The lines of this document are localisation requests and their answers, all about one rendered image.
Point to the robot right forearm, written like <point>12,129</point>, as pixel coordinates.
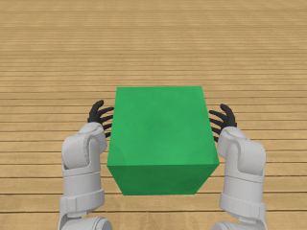
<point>244,170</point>

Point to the robot left forearm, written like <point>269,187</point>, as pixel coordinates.
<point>81,165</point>

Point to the carton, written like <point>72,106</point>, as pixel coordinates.
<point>161,141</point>

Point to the robot right upper arm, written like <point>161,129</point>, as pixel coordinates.
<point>229,225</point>

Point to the robot left upper arm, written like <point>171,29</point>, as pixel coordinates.
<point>96,223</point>

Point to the robot right hand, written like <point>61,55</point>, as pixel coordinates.
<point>228,120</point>

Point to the robot left hand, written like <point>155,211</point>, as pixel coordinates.
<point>95,115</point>

